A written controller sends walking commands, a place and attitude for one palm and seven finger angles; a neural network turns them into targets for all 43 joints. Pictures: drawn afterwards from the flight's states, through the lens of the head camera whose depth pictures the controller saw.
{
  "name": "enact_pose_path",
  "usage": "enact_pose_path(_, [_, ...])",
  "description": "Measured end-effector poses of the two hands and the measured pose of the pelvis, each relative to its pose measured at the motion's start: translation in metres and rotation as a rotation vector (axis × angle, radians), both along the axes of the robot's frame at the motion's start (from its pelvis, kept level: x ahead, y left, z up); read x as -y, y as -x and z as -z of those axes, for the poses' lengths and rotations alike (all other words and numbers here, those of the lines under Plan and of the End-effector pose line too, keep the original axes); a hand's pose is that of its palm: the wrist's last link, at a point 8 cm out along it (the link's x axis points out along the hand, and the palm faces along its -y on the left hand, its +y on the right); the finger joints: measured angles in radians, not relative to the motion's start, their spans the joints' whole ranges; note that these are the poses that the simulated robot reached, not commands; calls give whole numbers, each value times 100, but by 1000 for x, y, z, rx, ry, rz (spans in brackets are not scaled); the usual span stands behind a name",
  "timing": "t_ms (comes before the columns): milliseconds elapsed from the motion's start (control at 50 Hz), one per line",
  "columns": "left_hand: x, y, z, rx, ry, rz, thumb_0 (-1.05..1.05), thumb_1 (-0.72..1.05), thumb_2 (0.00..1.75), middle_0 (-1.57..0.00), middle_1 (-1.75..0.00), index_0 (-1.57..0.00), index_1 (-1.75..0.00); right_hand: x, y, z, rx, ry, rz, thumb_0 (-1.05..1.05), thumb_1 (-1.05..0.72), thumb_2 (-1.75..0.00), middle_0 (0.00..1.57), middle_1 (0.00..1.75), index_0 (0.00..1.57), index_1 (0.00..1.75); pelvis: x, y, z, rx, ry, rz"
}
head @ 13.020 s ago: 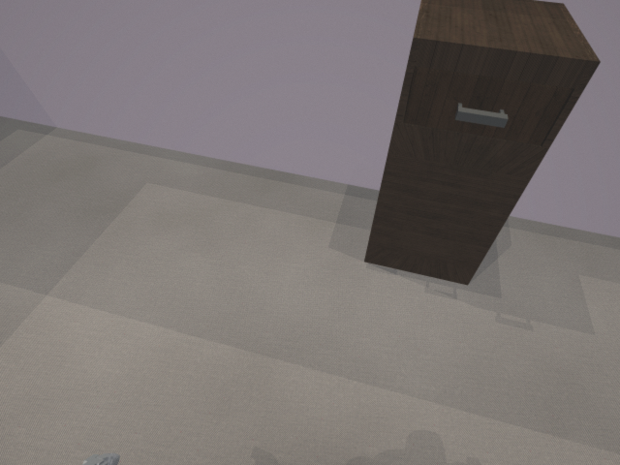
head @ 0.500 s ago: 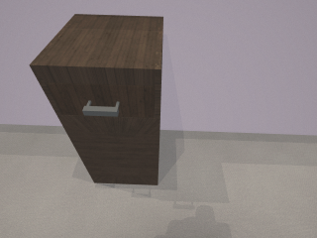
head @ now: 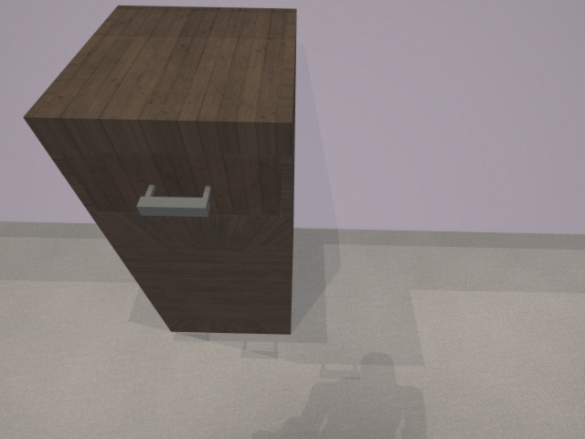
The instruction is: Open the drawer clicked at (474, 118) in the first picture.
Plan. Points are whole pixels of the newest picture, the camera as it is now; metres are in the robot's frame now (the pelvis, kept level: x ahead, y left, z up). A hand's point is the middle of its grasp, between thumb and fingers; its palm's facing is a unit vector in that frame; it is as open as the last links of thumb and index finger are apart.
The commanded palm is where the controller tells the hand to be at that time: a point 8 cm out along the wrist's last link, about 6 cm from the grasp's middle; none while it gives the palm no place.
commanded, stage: come to a stop and stand still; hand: left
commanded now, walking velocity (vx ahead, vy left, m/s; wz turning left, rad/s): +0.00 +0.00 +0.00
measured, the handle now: (177, 198) +0.51 +0.26 -0.02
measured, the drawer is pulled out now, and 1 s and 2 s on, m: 0.00 0.00 0.00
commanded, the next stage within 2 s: look again from close up in 0.52 s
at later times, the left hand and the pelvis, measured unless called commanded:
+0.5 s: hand out of the picture -0.01 +0.17 -0.17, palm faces +0.02 -0.98 -0.20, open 7.3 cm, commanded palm none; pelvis -0.04 +0.00 +0.01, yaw +0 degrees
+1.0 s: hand out of the picture -0.04 +0.14 -0.17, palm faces +0.04 -0.99 -0.14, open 7.3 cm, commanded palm none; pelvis -0.01 -0.01 +0.00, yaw +0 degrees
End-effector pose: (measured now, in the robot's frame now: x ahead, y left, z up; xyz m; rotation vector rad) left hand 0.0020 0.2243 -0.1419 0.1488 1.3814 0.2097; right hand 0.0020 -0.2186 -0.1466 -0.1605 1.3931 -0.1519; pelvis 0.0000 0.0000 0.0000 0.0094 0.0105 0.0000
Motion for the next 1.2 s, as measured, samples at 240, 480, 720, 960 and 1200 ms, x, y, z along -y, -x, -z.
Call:
enact_pose_path(240, [-2,-17,-4,138,-1,67,1,91,89,-20,-30,-20,-30,15,-9,-8,137,13,-29,1,-92,-90,20,30,20,30,2,23,1,26,17,-10])
enact_pose_path(480, [1,16,-7,89,20,62,1,92,89,-20,-30,-20,-30,10,24,-9,76,-12,-42,0,-92,-90,20,30,20,30,3,35,-5,31,10,-5])
enact_pose_path(720, [20,58,-1,-56,61,19,1,91,89,-20,-30,-20,-30,2,62,-6,-67,-34,-10,0,-91,-90,20,30,20,30,7,28,-6,27,9,-6])
enact_pose_path(960, [38,46,3,-56,90,12,1,91,89,-20,-30,-20,-30,-5,49,-4,-59,-47,6,0,-91,-90,20,30,20,30,11,16,-5,25,10,-3])
enact_pose_path(1200, [35,29,2,-41,66,7,1,92,89,-20,-30,-20,-30,-2,29,-3,-39,-46,7,0,-91,-90,20,30,20,30,15,4,-4,19,10,-1])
